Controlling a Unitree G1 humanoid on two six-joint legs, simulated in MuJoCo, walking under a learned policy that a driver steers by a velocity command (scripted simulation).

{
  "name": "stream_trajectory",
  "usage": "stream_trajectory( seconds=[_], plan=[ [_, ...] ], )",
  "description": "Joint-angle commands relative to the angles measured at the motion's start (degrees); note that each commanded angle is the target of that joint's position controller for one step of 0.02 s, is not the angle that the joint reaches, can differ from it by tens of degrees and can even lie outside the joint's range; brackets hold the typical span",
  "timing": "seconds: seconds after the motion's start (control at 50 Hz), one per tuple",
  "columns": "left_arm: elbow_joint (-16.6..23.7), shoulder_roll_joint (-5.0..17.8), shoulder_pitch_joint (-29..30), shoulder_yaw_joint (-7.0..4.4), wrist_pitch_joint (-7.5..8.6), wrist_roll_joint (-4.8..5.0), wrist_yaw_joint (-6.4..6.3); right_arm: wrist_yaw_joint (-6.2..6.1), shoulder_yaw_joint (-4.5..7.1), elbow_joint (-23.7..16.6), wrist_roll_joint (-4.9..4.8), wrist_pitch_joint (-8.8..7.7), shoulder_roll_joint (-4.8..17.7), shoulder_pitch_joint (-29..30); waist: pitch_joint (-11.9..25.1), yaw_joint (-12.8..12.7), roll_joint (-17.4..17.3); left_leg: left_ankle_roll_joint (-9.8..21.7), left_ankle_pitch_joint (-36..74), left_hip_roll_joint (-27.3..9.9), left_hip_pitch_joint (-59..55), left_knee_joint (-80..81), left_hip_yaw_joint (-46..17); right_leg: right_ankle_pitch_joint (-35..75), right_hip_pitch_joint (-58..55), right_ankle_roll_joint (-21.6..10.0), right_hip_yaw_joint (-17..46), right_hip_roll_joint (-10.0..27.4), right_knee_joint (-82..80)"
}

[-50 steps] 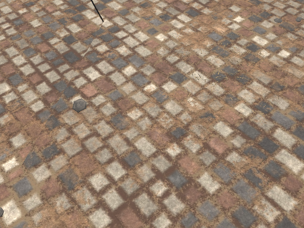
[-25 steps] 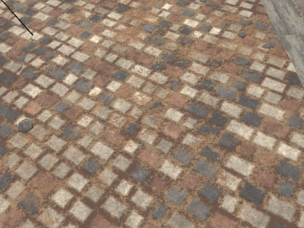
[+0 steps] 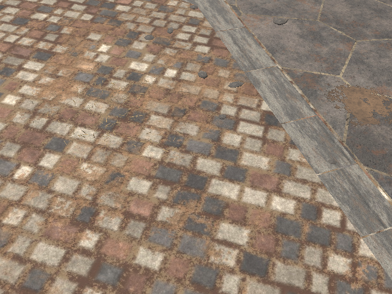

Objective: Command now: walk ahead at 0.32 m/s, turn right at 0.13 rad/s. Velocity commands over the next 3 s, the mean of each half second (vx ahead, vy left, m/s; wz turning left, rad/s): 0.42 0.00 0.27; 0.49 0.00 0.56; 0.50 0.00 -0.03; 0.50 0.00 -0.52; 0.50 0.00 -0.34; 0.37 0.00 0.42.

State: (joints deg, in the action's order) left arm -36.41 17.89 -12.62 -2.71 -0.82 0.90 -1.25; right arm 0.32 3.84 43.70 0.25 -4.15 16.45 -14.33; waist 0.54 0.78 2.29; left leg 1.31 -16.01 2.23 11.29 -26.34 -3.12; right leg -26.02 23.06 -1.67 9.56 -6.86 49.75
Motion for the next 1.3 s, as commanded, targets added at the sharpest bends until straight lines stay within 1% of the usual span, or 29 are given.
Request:
stream_trajectory(
  seconds=[0.02, 0.14, 0.22, 0.28, 0.3, 0.32, 0.34, 0.36, 0.4, 0.44, 0.56, 0.68, 0.72, 0.76, 0.78, 0.8, 0.82, 0.84, 0.86, 0.88, 0.9, 0.92, 0.98, 1.08, 1.14, 1.2, 1.26, 1.28, 1.3],
  plan=[
    [4.6, 8.0, 2.9, -2.52, 2.75, -0.95, 0.48, -0.59, 1.32, -2.5, -1.16, -0.92, 7.9, -0.5, -6.5, 0.1, -10.3, 10.3, -17.6, -17.4, -10.6, 17.6, -25.1, 4.6, 22.1, 2.2, -1.8, 6.9, 8.1],
    [6.7, 0.9, 12.6, -0.23, 6.29, -0.5, 2.27, -1.46, 1.24, -1.4, -1.35, 0.32, 9.4, -6.5, -5.2, 4.4, -10.7, 9.6, 3.5, -10.9, -5.1, 17.2, -13.4, 14.6, 9.6, 4.8, -9.1, 6.4, -11.1],
    [6.5, 3.5, 12.1, -1.26, 6.99, 0.71, 2.86, -1.1, 1.66, -1.0, -2.02, 0.94, 11.2, -8.8, -4.1, 3.2, -11.8, 9.3, 4.3, -12.7, -1.6, 14.9, -16.4, 17.2, -2.1, 4.6, -8.6, 5.0, -19.9],
    [4.1, 6.6, 2.7, -3.05, 7.07, 0.86, 1.8, -1.03, 1.05, -1.7, -1.94, 0.99, 9.1, -7.2, 0.1, -3.3, -10.5, 5.5, 10.5, -10.2, 3.2, 6.1, -15.3, 18.8, -19.5, 1.3, -8.0, 6.4, -26.1],
    [3.2, 9.2, -5.8, -3.96, 6.98, 0.17, 1.0, -0.76, -0.07, -2.9, -1.06, 0.68, 5.5, -5.7, 6.6, -7.8, -6.6, 3.1, 7.0, -6.5, 9.5, -7.5, -12.0, 16.0, -32.2, -1.6, -1.3, 13.8, -26.0],
    [1.6, 15.4, -12.4, -5.43, 6.1, -1.29, 0.98, -1.3, -1.6, -5.7, -1.82, -0.03, 0.6, -9.0, 15.8, -8.0, 11.4, -0.5, -9.4, 0.3, 24.4, -26.5, -3.7, 1.6, -45.8, -9.1, 20.4, 28.1, -30.3],
    [0.7, 11.3, -12.2, -4.54, 6.04, -1.62, 1.59, -1.63, -0.39, -5.3, -3.11, -0.14, 5.2, -9.6, 12.4, -7.2, 12.2, -1.2, -16.2, -1.9, 30.6, -37.6, -5.5, -7.6, -40.9, -11.4, 30.1, 30.5, -35.1],
    [0.6, 7.6, -9.1, -3.33, 6.1, -1.22, 1.64, -1.45, 0.66, -5.1, -3.51, 0.09, 8.2, -7.1, 5.0, -6.3, 8.8, -0.7, -11.8, -4.5, 33.5, -41.9, -5.9, -6.4, -35.1, -10.4, 23.5, 29.0, -35.6],
    [0.2, 3.8, -4.4, -2.26, 6.1, -1.25, 1.61, -1.03, 0.65, -4.7, -2.47, 0.61, 6.8, -4.4, -1.2, -4.2, 4.4, -0.8, -4.6, -7.0, 32.4, -41.2, -4.3, 6.6, -27.0, -8.9, 11.3, 24.1, -37.5],
    [-0.4, 2.9, -2.2, -2.09, 6.54, -1.62, 1.48, -0.4, 0.5, -5.0, -2.32, 1.36, 4.9, -3.1, -3.4, -2.5, 4.8, -0.9, -0.5, -8.6, 29.7, -39.8, -3.5, 15.7, -21.8, -8.1, 3.2, 21.6, -39.9],
    [-3.3, 5.7, -1.6, -3.1, 7.34, -1.03, 1.24, 1.12, -0.69, -8.4, -1.53, 1.67, 2.4, 3.5, -5.6, -2.2, 1.4, -2.4, 11.3, -8.8, 30.2, -25.8, -1.6, 28.7, -19.3, -9.0, -9.1, 21.0, -42.8],
    [-6.4, 9.3, -5.5, -3.92, 6.14, 0.29, 0.85, 3.35, -1.08, -12.8, -1.7, 1.16, 2.9, 13.9, -7.2, -4.5, -0.1, 1.2, 15.7, -6.5, 25.7, -11.0, 4.2, 36.5, -24.2, -6.3, -16.7, 22.1, -40.7],
    [-6.9, 11.0, -6.0, -4.28, 5.23, 0.47, 0.59, 3.62, -0.15, -13.7, -1.56, 1.43, 4.8, 13.2, -4.3, -2.8, 1.5, 3.5, 10.8, -3.1, 20.9, -9.9, 7.2, 54.7, -27.6, -5.1, -18.9, 22.3, -34.1],
    [-6.6, 12.3, -5.9, -4.46, 4.13, 0.75, 0.13, 3.23, 2.13, -11.8, -1.68, 2.05, 8.8, 2.7, 3.0, 3.7, 2.5, 6.8, 7.9, 1.6, 5.8, -8.5, 9.6, 68.1, -26.2, -3.4, -20.9, 21.1, -17.4],
    [-6.0, 11.2, -6.1, -3.84, 4.16, 0.59, -0.18, 2.26, 3.98, -9.6, -1.92, 2.68, 11.9, -6.9, 7.6, 8.7, 0.7, 9.0, 9.3, 1.9, -10.0, -6.3, 6.8, 61.4, -16.7, -1.5, -21.6, 19.2, -3.2],
    [-3.3, 3.4, -12.1, -1.34, 4.88, -2.05, 0.43, 1.16, 5.23, -9.2, -2.11, 2.96, 18.4, -9.4, 13.4, 4.0, -14.9, 16.9, 7.4, -13.4, -32.2, -6.3, -19.4, 9.9, 7.6, 2.0, -20.5, 11.5, 19.1],
    [-1.8, 4.0, -10.7, -0.43, 6.94, -1.41, 1.19, 1.44, 4.41, -11.6, -1.95, 2.03, 17.3, -9.7, 24.9, 4.5, -13.6, 24.5, -6.3, -22.1, -38.6, 5.0, -46.9, -9.8, 17.5, 2.7, -6.6, 4.3, 30.7],
    [-0.1, 9.2, -2.5, -1.91, 7.99, 1.15, 1.7, 1.86, 3.23, -11.0, -1.33, 1.25, 13.2, -8.5, 17.7, 7.0, -7.1, 20.0, -7.9, -20.2, -33.6, 9.3, -40.5, -4.1, 22.6, 1.8, -2.8, 7.6, 31.3],
    [1.2, 8.5, -0.1, -1.52, 8.61, 1.66, 1.63, 1.85, 2.84, -10.5, -1.35, 0.74, 12.0, -5.6, 9.4, 4.9, -5.3, 17.9, -4.6, -18.1, -24.5, 10.2, -33.0, 1.3, 23.2, 1.1, -4.0, 9.7, 26.6],
    [0.5, 7.8, -0.2, -1.4, 8.74, 0.37, 1.11, 1.72, 2.29, -10.9, -1.37, 0.53, 10.5, -1.8, 4.9, 2.0, -1.7, 16.2, 2.3, -15.7, -15.7, 10.3, -26.9, 4.8, 20.2, 1.4, -4.2, 12.0, 21.8],
    [0.0, 8.0, -1.4, -1.7, 8.31, -0.77, 0.81, 1.54, 1.78, -11.5, -0.7, 0.42, 9.1, 0.9, 2.8, -0.3, -2.4, 15.5, 8.8, -13.6, -9.2, 11.3, -22.6, 7.4, 16.0, 1.8, -4.0, 13.5, 18.5],
    [-0.2, 8.1, -2.6, -1.77, 7.66, -1.09, 0.9, 1.34, 1.67, -12.0, -0.05, 0.34, 9.0, 2.3, 2.4, -1.8, -4.9, 15.9, 13.0, -12.7, -4.7, 12.4, -21.2, 8.5, 12.7, 2.5, -3.9, 13.9, 17.4],
    [-0.6, 6.0, -2.3, -1.29, 6.23, -1.99, 0.79, 0.54, 1.74, -10.4, -0.66, -0.09, 9.1, 1.8, 1.2, -2.3, -4.3, 16.0, 20.4, -10.3, 1.8, 13.6, -15.2, 11.8, 10.4, 5.2, -5.8, 13.5, 11.1],
    [1.3, 2.5, 7.9, 0.25, 6.5, -1.6, 1.47, -0.69, 1.44, -7.4, -1.11, 0.35, 9.2, -1.9, -0.7, 1.9, -6.3, 11.8, 15.0, -6.6, 3.2, 13.3, -9.0, 30.8, 8.1, 6.3, -7.1, 10.8, -10.5],
    [2.0, 3.0, 12.4, 0.38, 7.23, -0.48, 2.65, -0.52, 1.28, -5.1, -1.11, 0.08, 9.9, -5.4, -2.3, 4.6, -7.1, 11.4, 10.9, -9.4, 0.3, 13.3, -10.0, 35.8, 6.6, 4.8, -7.6, 10.3, -16.2],
    [3.3, 4.5, 14.6, -0.04, 7.41, -0.2, 3.43, -0.37, 1.33, -3.1, -0.95, 0.41, 10.4, -7.5, -3.8, 5.1, -7.3, 11.0, 15.0, -13.8, -8.5, 10.9, -11.9, 28.9, 11.3, 1.5, -7.4, 10.1, -19.1],
    [2.9, 5.7, 10.6, -0.65, 7.28, -0.03, 3.85, -0.63, 1.62, -2.0, -0.93, 1.06, 11.1, -6.6, -2.7, 2.3, -8.1, 9.0, 30.7, -14.9, -14.0, 5.8, -10.1, 20.3, 7.6, -2.1, -9.1, 8.2, -20.7],
    [1.3, 7.0, 4.8, -1.53, 7.28, -0.16, 3.7, -0.75, 1.48, -2.2, -0.75, 1.36, 11.0, -5.4, 1.3, -1.1, -7.1, 7.8, 41.6, -12.7, -13.8, -1.4, -7.2, 21.4, -0.7, -3.8, -11.0, 6.0, -22.5],
    [-0.5, 9.3, -3.5, -2.55, 7.19, -0.43, 3.47, -1.1, 0.82, -2.9, -0.11, 1.54, 9.8, -5.1, 8.3, -4.8, -5.1, 6.0, 43.2, -10.0, -9.2, -12.8, -4.0, 25.2, -14.1, -6.4, -7.9, 8.2, -21.1]
  ],
)
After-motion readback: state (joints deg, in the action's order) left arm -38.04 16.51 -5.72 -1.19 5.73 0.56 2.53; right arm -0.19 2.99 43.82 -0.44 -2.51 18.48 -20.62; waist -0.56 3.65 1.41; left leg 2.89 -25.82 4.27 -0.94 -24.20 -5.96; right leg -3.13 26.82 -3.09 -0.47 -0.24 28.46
